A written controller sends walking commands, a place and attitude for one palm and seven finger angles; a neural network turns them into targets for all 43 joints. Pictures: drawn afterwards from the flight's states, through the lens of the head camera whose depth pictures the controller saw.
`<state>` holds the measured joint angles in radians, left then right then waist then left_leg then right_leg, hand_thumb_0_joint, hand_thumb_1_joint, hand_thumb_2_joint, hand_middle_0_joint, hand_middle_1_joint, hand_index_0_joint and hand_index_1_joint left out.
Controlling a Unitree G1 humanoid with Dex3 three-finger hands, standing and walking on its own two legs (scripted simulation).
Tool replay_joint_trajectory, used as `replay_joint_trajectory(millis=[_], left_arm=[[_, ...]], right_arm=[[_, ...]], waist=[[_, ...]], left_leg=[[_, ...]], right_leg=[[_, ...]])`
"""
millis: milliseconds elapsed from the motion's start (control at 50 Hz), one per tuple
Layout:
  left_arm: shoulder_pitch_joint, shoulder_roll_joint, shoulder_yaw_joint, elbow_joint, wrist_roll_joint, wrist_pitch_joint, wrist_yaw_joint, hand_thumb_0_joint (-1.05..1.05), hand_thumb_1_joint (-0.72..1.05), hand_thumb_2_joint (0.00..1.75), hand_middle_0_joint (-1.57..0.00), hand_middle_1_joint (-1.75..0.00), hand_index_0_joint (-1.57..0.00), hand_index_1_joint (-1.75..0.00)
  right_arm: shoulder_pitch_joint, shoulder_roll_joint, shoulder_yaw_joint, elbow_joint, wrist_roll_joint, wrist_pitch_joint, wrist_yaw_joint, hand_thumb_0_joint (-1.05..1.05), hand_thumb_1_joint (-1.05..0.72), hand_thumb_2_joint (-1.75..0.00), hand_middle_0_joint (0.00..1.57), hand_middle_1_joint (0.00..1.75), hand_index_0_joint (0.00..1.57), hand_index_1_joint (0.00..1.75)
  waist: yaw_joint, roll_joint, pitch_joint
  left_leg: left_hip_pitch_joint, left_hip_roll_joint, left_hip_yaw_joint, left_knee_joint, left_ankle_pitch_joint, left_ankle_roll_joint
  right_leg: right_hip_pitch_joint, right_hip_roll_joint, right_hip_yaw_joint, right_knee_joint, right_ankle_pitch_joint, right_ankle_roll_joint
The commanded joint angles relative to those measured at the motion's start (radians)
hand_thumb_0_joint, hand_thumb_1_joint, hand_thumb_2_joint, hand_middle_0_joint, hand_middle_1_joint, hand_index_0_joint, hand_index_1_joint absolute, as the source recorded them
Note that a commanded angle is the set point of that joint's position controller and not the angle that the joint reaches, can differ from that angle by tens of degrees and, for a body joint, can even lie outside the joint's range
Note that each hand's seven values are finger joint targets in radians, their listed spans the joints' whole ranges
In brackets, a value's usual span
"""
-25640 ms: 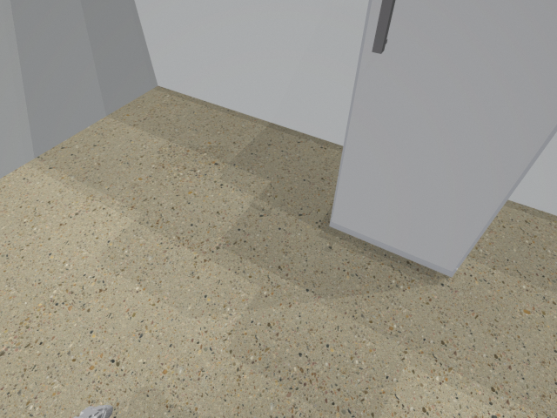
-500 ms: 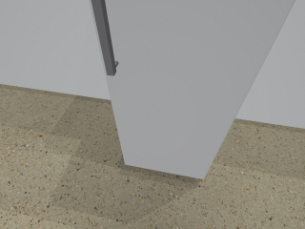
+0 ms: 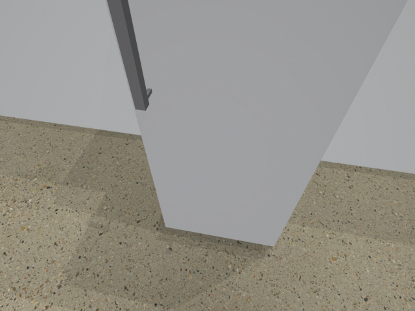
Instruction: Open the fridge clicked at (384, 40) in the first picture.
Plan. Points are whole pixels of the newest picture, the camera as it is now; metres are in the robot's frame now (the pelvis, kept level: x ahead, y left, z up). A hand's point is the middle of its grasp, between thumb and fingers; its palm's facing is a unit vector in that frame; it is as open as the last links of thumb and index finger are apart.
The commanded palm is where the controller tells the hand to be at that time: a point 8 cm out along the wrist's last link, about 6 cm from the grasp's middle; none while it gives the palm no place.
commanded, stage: come to a stop and stand still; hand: left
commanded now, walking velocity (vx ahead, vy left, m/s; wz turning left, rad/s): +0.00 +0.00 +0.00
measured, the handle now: (134, 47) +0.55 +0.19 +0.24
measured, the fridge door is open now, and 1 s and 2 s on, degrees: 0 0 0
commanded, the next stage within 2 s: look again from close up in 0.18 s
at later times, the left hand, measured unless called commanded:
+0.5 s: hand out of the picture +0.06 +0.20 -0.17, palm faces +0.00 -0.97 -0.25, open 7.4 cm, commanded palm none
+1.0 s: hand out of the picture +0.05 +0.19 -0.17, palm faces +0.01 -0.97 -0.24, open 7.4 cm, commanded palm none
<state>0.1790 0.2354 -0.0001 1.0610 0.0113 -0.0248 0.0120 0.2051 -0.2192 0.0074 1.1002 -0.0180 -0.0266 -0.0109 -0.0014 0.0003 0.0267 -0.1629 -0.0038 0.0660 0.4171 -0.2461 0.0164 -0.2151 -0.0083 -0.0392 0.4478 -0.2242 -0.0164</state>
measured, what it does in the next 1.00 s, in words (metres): stands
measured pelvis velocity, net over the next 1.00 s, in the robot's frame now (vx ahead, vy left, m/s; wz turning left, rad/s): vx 0.01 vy -0.01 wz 0.01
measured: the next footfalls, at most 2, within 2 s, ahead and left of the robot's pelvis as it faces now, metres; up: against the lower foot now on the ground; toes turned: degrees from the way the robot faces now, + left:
right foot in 1.74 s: +0.11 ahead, -0.07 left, +0.00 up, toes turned -10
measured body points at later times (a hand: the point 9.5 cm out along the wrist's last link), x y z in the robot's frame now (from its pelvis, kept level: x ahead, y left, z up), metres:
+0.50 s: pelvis +0.01 -0.01 +0.00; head +0.03 -0.01 +0.45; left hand +0.06 +0.25 -0.15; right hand +0.07 -0.27 -0.15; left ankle -0.01 +0.11 -0.74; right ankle +0.01 -0.11 -0.74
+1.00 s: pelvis +0.01 -0.01 +0.00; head +0.02 -0.01 +0.45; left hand +0.05 +0.24 -0.15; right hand +0.05 -0.26 -0.15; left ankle -0.01 +0.11 -0.74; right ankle +0.01 -0.11 -0.74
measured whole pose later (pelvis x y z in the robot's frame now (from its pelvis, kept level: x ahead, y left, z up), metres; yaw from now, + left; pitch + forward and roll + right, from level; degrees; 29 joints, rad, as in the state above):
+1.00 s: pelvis +0.01 -0.01 +0.00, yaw +0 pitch -1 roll +0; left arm 0.21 0.24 0.00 1.10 0.01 -0.03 0.01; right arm 0.21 -0.22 0.01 1.14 -0.02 -0.02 -0.02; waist 0.01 -0.01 0.02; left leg -0.11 0.01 0.05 0.37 -0.24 0.00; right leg -0.16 0.01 -0.05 0.39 -0.22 -0.03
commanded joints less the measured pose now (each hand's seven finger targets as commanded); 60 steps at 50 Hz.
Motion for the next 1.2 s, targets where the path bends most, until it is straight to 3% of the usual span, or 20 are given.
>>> replay_joint_trajectory(millis=[0, 320, 840, 1140, 1180], left_arm=[[0.014, 0.156, 0.028, -0.042, 0.002, -0.013, 0.011, 0.0, 0.9, 0.9, -0.2, -0.3, -0.2, -0.3], [0.015, 0.173, 0.023, -0.02, 0.001, -0.013, 0.009, 0.0, 0.9, 0.9, -0.2, -0.3, -0.2, -0.3], [0.039, 0.153, 0.024, -0.009, 0.002, -0.015, 0.011, 0.0, 0.9, 0.9, -0.2, -0.3, -0.2, -0.3], [0.069, 0.128, 0.02, 0.003, 0.003, -0.012, 0.013, 0.0, 0.9, 0.9, -0.2, -0.3, -0.2, -0.3], [0.084, 0.131, 0.025, 0.004, 0.004, -0.008, 0.012, 0.0, 0.9, 0.9, -0.2, -0.3, -0.2, -0.3]], right_arm=[[0.005, -0.153, -0.027, -0.044, 0.001, -0.019, -0.011, 0.0, -0.9, -0.9, 0.2, 0.3, 0.2, 0.3], [-0.027, -0.174, -0.022, -0.032, 0.002, -0.014, -0.013, 0.0, -0.9, -0.9, 0.2, 0.3, 0.2, 0.3], [0.004, -0.141, -0.02, -0.007, 0.002, -0.015, -0.016, 0.0, -0.9, -0.9, 0.2, 0.3, 0.2, 0.3], [0.044, -0.115, -0.018, 0.01, 0.001, -0.01, -0.016, 0.0, -0.9, -0.9, 0.2, 0.3, 0.2, 0.3], [0.061, -0.108, -0.017, 0.008, -0.001, -0.003, -0.014, 0.0, -0.9, -0.9, 0.2, 0.3, 0.2, 0.3]], waist=[[0.005, -0.005, -0.044], [0.005, -0.004, -0.043], [0.01, -0.016, -0.025], [0.011, -0.012, -0.004], [0.015, -0.014, 0.015]], left_leg=[[-0.016, 0.123, -0.112, -0.085, 0.163, 0.01], [0.021, 0.127, -0.104, -0.096, 0.172, 0.006], [0.014, 0.127, -0.104, -0.106, 0.17, 0.003], [-0.003, 0.115, -0.093, -0.099, 0.104, -0.001], [-0.029, 0.101, -0.071, -0.078, 0.02, -0.007]], right_leg=[[0.065, -0.117, 0.113, -0.059, 0.209, -0.031], [0.075, -0.123, 0.119, -0.086, 0.233, -0.031], [0.092, -0.123, 0.114, -0.106, 0.238, -0.032], [0.077, -0.128, 0.129, -0.127, 0.146, -0.038], [0.062, -0.141, 0.16, -0.14, 0.041, -0.052]])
